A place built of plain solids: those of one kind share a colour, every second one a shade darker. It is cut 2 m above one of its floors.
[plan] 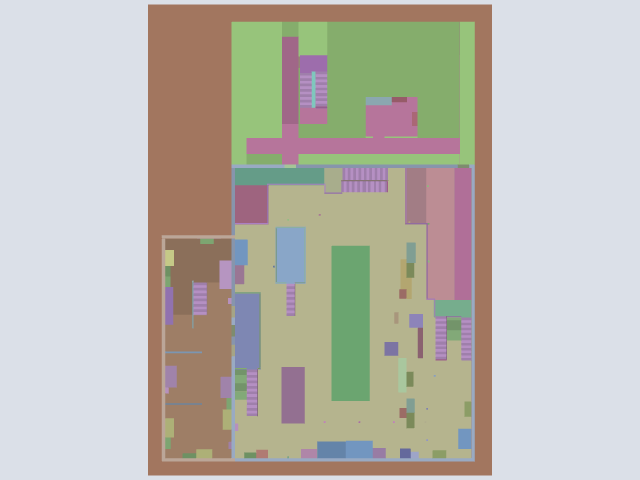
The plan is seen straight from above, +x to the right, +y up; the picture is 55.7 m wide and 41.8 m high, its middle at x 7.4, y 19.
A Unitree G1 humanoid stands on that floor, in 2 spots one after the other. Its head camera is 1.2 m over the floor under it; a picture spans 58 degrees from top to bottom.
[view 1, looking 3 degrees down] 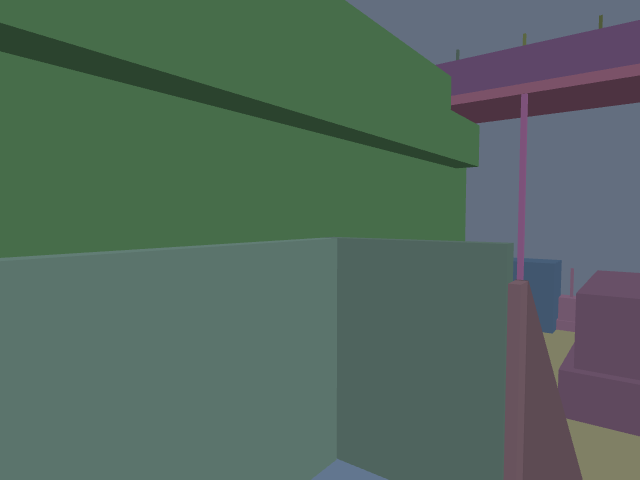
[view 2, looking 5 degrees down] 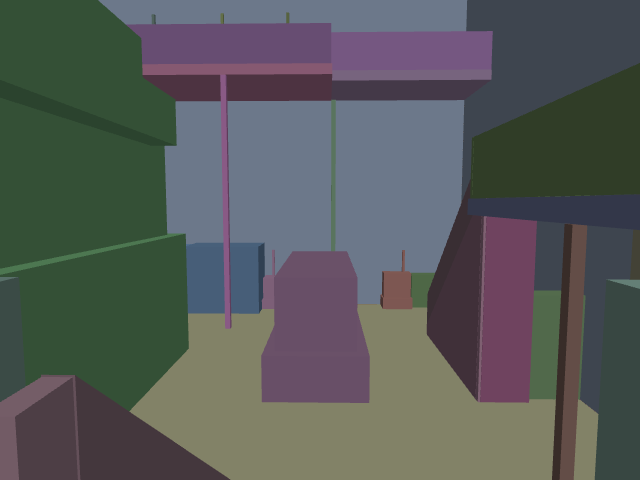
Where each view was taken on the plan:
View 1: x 4.84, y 17.05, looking -53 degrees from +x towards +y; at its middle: rail_gantry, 1.98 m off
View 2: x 4.84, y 15.80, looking -89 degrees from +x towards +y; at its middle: wall_bay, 15.87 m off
